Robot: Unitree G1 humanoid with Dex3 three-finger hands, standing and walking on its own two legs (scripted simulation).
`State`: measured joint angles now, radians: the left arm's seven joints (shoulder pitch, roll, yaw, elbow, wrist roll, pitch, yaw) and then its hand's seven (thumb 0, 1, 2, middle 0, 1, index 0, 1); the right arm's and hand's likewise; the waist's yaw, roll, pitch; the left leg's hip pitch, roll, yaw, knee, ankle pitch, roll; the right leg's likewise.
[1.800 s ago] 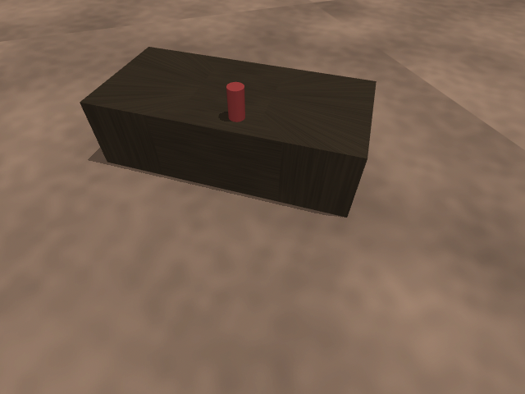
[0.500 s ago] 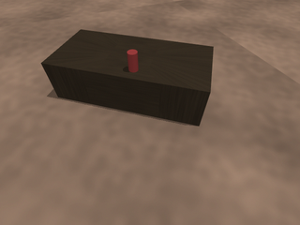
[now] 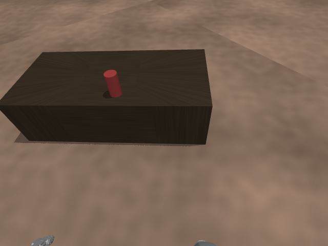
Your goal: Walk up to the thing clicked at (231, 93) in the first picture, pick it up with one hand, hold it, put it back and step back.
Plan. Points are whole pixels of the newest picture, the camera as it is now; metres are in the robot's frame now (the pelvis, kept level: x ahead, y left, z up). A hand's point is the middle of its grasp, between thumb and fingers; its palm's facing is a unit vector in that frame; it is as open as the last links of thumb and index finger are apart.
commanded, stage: walk up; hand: left
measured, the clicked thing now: (113, 84) +1.08 +0.30 -0.28
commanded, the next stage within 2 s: none
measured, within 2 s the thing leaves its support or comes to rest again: neither
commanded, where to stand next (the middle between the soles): +0.63 +0.16 m, yaw -8 degrees
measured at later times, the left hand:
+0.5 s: hand (42, 214) +0.27 +0.37 -0.14, palm faces -0.13 -0.90 -0.41, open 7.4 cm
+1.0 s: hand (52, 150) +0.47 +0.39 -0.10, palm faces -0.10 -0.88 -0.47, open 7.4 cm
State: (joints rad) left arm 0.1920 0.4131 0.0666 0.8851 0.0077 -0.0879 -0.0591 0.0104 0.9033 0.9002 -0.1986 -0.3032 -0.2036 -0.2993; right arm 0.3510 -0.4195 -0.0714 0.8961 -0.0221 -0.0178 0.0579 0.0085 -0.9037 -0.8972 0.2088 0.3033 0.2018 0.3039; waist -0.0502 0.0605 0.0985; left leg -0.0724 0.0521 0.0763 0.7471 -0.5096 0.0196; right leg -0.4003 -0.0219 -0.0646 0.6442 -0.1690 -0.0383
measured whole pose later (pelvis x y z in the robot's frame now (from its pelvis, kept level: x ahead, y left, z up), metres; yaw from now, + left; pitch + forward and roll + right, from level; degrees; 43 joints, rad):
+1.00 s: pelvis +0.38 +0.11 +0.01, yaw -6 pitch -3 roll -1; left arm 0.33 0.41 0.05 0.83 0.01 -0.11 -0.02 0.01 0.90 0.90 -0.20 -0.30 -0.21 -0.30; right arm 0.28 -0.44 -0.07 0.81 -0.03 0.01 0.09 0.01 -0.91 -0.90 0.21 0.30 0.20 0.30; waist 0.02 0.09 0.07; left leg -0.51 0.11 -0.02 0.91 -0.36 0.00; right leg -0.28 -0.05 -0.06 0.60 -0.27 -0.02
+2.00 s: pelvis +0.58 +0.18 +0.02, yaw -8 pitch -2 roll +0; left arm 0.07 0.36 0.01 1.10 -0.01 -0.02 -0.02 0.01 0.90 0.90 -0.20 -0.30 -0.20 -0.30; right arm 0.12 -0.37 0.01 1.08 0.00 -0.03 0.00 0.01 -0.90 -0.90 0.21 0.30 0.20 0.30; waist 0.01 -0.02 0.07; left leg -0.18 0.02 0.02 0.50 -0.29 -0.01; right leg -0.27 -0.04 -0.04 0.50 -0.20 0.01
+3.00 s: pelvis +0.60 +0.17 +0.03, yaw -8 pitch -2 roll +0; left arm 0.05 0.33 0.03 1.17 0.01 -0.01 -0.02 0.01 0.90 0.90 -0.20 -0.30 -0.20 -0.30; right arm 0.09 -0.35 -0.01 1.15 -0.01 -0.01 0.00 0.01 -0.91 -0.90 0.21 0.30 0.20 0.30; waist 0.00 0.00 0.05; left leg -0.07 0.02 0.01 0.31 -0.21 -0.02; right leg -0.16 -0.03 -0.06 0.33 -0.14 0.01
